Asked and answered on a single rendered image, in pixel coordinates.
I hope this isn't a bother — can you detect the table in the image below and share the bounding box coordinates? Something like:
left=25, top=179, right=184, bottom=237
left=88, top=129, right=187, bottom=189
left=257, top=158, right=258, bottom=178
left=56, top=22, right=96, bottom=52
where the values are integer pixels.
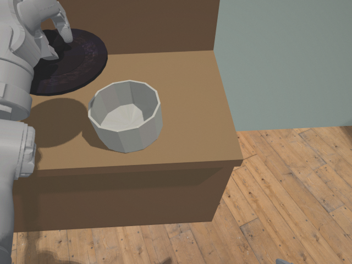
left=13, top=0, right=244, bottom=233

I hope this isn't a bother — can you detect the lid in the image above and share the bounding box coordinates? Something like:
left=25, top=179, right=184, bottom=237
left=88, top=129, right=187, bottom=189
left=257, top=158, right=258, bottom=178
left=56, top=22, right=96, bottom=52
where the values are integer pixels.
left=30, top=29, right=108, bottom=96

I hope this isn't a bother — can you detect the robot left forearm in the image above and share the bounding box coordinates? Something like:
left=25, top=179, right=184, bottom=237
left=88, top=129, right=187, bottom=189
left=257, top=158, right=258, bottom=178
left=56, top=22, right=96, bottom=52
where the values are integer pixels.
left=0, top=0, right=41, bottom=121

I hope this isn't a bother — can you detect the knob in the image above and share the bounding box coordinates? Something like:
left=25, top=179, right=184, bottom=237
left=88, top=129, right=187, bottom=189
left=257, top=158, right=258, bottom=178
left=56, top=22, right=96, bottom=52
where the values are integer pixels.
left=43, top=30, right=65, bottom=56

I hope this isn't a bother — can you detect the left robot upper arm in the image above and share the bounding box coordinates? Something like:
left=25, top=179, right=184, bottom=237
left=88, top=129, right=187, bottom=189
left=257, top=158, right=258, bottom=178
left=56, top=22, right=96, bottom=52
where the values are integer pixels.
left=0, top=119, right=36, bottom=264

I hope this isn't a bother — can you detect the pot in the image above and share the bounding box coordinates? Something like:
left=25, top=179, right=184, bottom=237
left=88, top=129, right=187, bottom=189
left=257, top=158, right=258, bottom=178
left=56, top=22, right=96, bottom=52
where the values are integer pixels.
left=88, top=80, right=163, bottom=153

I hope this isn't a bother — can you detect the robot left hand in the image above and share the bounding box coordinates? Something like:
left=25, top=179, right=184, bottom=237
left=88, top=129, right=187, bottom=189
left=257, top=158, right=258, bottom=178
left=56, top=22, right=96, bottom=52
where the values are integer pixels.
left=29, top=0, right=73, bottom=61

